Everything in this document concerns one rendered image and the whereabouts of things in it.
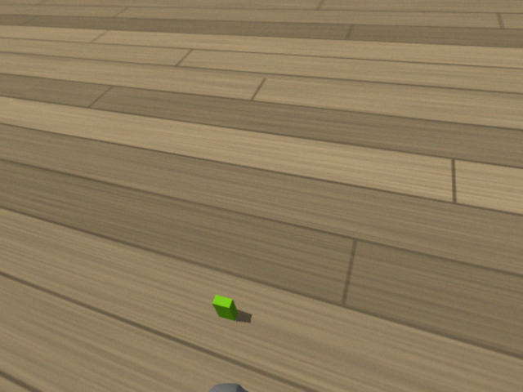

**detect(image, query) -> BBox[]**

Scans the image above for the carton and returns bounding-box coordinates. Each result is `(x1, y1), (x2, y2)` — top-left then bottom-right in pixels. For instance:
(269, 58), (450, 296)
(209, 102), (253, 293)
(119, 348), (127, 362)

(212, 295), (238, 321)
